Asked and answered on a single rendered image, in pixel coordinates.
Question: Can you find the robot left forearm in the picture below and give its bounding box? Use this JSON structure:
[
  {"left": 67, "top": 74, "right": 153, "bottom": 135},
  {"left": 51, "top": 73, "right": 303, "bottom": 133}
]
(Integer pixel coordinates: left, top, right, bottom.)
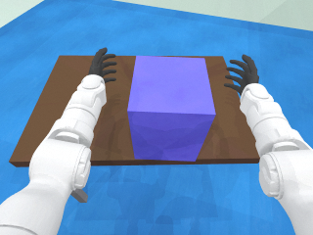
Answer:
[{"left": 28, "top": 74, "right": 107, "bottom": 180}]

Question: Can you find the table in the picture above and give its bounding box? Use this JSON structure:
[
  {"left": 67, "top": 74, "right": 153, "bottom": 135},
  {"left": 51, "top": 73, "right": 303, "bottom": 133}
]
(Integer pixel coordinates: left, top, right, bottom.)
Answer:
[{"left": 9, "top": 55, "right": 260, "bottom": 203}]

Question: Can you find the robot left hand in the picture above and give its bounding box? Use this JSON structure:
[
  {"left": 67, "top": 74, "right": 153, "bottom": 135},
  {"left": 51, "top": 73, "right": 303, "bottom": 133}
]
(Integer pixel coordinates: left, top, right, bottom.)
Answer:
[{"left": 88, "top": 47, "right": 117, "bottom": 83}]

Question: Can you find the robot right hand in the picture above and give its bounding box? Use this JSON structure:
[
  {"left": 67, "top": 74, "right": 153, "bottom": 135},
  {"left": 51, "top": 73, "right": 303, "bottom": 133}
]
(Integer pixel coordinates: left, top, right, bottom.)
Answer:
[{"left": 224, "top": 54, "right": 259, "bottom": 96}]

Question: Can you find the right robot upper arm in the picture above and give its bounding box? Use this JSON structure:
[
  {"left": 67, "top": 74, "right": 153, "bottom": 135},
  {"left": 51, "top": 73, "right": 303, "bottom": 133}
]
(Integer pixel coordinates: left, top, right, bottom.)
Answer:
[{"left": 258, "top": 149, "right": 313, "bottom": 235}]

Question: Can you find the carton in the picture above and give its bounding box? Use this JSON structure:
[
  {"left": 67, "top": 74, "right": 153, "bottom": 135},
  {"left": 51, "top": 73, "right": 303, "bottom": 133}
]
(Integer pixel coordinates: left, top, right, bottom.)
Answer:
[{"left": 127, "top": 55, "right": 216, "bottom": 162}]

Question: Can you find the robot right forearm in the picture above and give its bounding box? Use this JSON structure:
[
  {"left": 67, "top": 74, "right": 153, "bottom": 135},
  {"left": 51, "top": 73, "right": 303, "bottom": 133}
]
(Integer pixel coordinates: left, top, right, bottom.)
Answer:
[{"left": 240, "top": 83, "right": 313, "bottom": 158}]

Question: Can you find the left robot upper arm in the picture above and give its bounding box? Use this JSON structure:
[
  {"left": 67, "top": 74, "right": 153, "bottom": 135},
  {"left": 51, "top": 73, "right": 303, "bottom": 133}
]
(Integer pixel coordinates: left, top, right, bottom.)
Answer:
[{"left": 0, "top": 138, "right": 92, "bottom": 235}]

